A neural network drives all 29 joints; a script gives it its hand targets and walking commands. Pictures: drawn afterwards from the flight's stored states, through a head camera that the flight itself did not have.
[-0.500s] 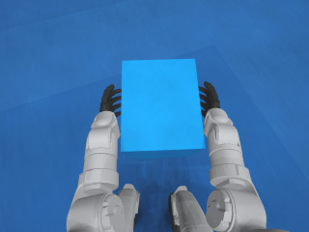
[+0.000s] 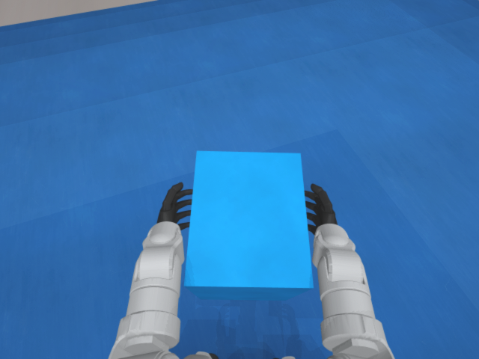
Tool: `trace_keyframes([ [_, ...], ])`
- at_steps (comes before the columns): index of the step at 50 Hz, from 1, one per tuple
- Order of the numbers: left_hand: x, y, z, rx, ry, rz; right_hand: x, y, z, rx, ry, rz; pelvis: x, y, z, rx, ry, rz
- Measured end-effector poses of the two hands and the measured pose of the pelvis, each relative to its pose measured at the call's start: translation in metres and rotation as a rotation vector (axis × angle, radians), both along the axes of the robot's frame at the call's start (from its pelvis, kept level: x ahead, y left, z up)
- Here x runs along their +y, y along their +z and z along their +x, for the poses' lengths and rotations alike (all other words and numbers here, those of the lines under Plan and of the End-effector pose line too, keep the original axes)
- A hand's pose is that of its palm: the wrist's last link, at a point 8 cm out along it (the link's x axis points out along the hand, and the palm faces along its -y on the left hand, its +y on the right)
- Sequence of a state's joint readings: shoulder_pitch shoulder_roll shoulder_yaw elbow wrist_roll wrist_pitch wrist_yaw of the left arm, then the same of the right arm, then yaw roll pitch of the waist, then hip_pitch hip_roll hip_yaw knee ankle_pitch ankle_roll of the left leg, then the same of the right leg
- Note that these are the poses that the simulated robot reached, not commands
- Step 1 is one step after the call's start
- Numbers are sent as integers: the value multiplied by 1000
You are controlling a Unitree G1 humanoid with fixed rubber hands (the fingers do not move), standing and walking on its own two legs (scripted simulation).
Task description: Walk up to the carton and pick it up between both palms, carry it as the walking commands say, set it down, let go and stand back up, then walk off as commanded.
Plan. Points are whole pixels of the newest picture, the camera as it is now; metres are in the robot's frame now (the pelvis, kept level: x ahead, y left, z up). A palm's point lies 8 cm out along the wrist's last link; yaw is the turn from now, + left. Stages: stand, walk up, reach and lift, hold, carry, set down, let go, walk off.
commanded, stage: reach and lift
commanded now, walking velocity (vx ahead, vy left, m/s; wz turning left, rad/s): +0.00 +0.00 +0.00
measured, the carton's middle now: (245, 233) +0.35 +0.01 -0.06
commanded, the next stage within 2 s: hold in 1.46 s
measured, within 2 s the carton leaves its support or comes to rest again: neither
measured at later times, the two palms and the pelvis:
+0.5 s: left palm (156, 228) +0.30 +0.15 +0.05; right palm (334, 224) +0.31 -0.13 +0.06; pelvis +0.00 +0.00 +0.01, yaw +0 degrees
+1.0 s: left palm (161, 221) +0.31 +0.14 +0.06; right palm (338, 221) +0.32 -0.13 +0.06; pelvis +0.00 +0.01 +0.01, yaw -1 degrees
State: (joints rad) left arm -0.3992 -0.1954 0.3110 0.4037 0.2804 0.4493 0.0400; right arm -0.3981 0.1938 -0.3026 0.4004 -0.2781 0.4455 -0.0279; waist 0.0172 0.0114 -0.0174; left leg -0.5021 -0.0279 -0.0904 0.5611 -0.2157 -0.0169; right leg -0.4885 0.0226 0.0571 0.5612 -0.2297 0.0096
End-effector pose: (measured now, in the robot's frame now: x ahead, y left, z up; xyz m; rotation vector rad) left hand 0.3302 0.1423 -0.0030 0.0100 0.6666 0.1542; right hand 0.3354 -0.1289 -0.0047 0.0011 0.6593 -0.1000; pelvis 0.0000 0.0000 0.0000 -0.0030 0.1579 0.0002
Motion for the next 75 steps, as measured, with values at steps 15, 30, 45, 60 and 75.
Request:
trace_keyframes([
  [15,-7,43,-13,-6,-30,7,-8,50,-14,-3,11,-34,-7,10,8,-175,-23,3],
  [30,-1,65,-32,-7,-27,1,-1,73,-32,-2,2,-34,0,13,-3,-288,3,-2],
  [45,-5,63,-23,11,-18,-23,-5,72,-26,15,-22,-17,5,10,-7,-287,-21,-2],
  [60,-1,65,-14,1,-43,0,-1,77,-17,1,10,-63,2,16,18,-269,-9,-3],
  [75,-8,61,-35,35,-92,24,-10,64,-44,42,19,-65,1,17,14,-299,-8,2],
])
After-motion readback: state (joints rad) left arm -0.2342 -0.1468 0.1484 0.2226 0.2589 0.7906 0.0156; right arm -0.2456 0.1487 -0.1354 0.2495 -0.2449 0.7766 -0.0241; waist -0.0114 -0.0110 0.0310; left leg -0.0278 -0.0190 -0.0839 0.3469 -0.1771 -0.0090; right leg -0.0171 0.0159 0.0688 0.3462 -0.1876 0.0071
